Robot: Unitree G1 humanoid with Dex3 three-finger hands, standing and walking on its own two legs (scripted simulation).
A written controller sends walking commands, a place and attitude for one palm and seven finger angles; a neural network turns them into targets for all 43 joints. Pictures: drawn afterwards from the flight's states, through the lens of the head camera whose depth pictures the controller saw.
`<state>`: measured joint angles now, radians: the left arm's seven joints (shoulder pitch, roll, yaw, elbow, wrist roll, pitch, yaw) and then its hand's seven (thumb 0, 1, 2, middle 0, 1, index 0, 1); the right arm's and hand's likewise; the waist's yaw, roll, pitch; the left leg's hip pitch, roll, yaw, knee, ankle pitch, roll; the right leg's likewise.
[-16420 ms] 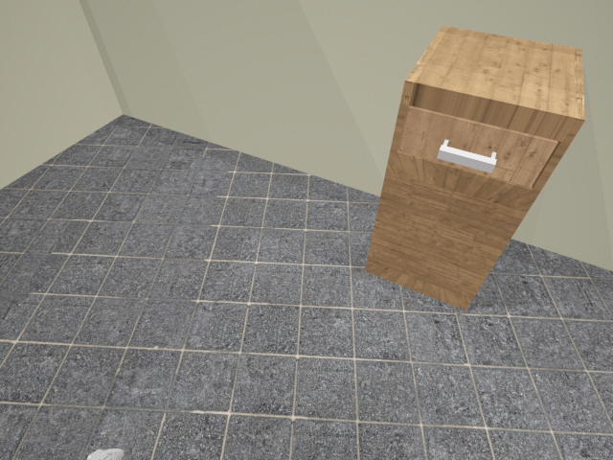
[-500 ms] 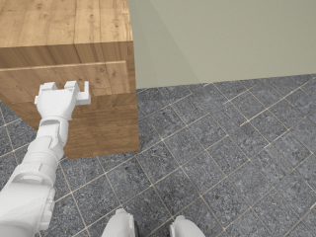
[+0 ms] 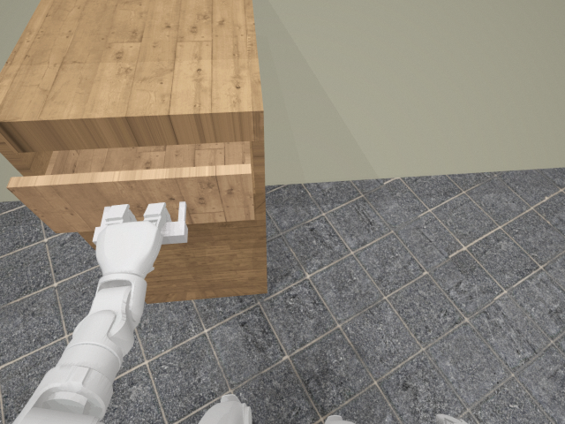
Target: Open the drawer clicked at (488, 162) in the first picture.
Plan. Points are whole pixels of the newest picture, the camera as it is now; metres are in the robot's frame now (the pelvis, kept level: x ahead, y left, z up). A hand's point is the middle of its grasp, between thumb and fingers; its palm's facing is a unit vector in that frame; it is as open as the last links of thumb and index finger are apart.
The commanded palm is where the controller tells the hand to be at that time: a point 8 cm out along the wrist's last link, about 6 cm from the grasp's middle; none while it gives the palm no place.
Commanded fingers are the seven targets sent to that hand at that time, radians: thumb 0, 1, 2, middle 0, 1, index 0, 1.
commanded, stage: pull the drawer open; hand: left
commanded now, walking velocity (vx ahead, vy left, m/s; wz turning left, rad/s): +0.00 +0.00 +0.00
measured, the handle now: (143, 222) +0.43 +0.24 -0.03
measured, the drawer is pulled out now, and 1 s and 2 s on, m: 0.07 0.19 0.30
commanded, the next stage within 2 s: none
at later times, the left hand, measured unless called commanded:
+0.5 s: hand (141, 296) +0.31 +0.22 -0.05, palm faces -0.05 -0.07 -1.00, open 6.1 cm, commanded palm +0.27 +0.22 +0.00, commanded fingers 0.00 0.90 0.90 -0.40 -1.35 -0.40 -1.35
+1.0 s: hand (136, 340) +0.24 +0.21 -0.05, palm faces -0.04 -0.08 -1.00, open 6.0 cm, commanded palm +0.21 +0.21 +0.00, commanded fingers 0.00 0.90 0.90 -0.40 -1.35 -0.40 -1.35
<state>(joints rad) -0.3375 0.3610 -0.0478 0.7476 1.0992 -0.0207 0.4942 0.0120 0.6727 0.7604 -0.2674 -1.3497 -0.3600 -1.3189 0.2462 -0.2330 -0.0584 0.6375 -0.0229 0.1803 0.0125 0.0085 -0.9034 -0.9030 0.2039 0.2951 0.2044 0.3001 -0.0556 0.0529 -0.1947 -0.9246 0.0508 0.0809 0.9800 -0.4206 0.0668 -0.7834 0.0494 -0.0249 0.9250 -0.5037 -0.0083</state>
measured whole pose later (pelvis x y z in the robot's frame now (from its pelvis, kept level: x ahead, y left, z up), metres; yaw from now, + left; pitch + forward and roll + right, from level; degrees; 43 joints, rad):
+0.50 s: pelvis -0.01 -0.01 +0.00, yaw +1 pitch +18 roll -3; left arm -0.13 0.33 -0.08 0.57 1.09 0.02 0.50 0.02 0.66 0.78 -0.26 -1.35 -0.37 -1.33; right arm 0.23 -0.23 -0.05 0.61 -0.02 0.15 0.00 0.01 -0.90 -0.90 0.20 0.30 0.20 0.30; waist -0.03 0.06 -0.19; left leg -0.89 0.05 0.07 0.99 -0.42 0.05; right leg -0.75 0.05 -0.04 0.95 -0.51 -0.02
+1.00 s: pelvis -0.01 -0.02 +0.00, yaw +1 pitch +16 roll -2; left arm 0.11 0.31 -0.10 0.35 1.09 0.03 0.52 0.03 0.66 0.79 -0.25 -1.35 -0.39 -1.33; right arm 0.18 -0.23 -0.04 0.58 -0.03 0.13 0.01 0.01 -0.90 -0.90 0.20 0.30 0.20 0.30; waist -0.01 0.06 -0.19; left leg -0.87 0.04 0.06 1.01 -0.42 0.04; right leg -0.73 0.05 -0.04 0.99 -0.53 -0.03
